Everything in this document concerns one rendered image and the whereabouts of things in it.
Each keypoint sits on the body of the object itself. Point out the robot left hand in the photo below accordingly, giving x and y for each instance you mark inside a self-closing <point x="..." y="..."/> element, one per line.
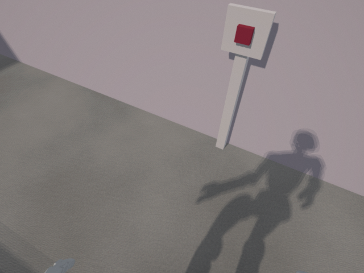
<point x="61" y="266"/>

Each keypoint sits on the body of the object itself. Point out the panel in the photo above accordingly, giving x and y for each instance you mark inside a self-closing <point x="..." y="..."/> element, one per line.
<point x="262" y="20"/>

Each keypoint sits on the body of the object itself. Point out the button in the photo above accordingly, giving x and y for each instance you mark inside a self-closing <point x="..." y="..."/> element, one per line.
<point x="244" y="34"/>

